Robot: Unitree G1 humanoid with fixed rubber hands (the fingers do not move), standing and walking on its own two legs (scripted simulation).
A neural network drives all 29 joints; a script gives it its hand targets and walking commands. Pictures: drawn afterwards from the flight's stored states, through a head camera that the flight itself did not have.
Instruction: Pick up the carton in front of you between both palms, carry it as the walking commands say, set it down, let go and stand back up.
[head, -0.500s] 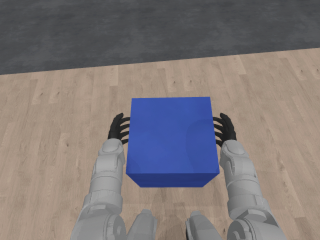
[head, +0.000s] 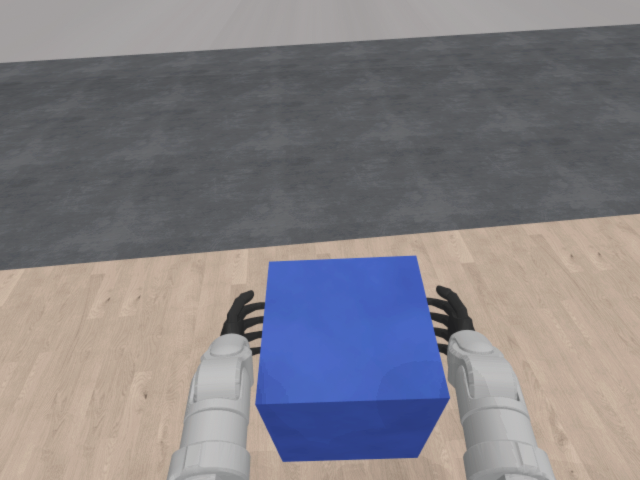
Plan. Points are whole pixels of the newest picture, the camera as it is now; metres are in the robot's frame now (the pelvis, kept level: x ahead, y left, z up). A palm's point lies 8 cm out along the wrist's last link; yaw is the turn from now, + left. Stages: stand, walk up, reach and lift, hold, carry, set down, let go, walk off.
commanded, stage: reach and lift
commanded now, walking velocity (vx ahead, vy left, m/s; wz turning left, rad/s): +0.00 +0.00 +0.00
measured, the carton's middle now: (346, 363) +0.30 +0.00 -0.05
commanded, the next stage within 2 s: hold in 0.94 s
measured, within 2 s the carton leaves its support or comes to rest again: neither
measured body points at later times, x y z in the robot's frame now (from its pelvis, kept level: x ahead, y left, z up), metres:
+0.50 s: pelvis -0.01 +0.00 +0.00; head -0.03 +0.01 +0.45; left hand +0.30 +0.15 +0.02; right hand +0.30 -0.15 +0.02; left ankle +0.01 +0.13 -0.74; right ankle +0.00 -0.13 -0.74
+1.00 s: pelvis +0.00 +0.00 +0.01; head -0.04 +0.00 +0.45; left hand +0.30 +0.15 +0.04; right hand +0.30 -0.15 +0.04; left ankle +0.01 +0.13 -0.74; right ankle +0.00 -0.13 -0.74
